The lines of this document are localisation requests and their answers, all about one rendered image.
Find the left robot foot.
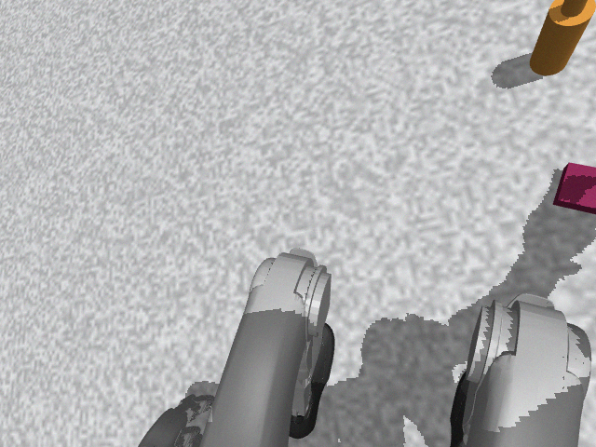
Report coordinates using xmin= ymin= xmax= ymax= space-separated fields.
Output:
xmin=289 ymin=323 xmax=335 ymax=439

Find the right robot foot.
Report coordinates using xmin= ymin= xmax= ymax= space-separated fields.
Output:
xmin=450 ymin=371 xmax=470 ymax=447

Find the left robot hand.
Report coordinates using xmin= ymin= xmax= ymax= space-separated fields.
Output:
xmin=138 ymin=394 xmax=215 ymax=447

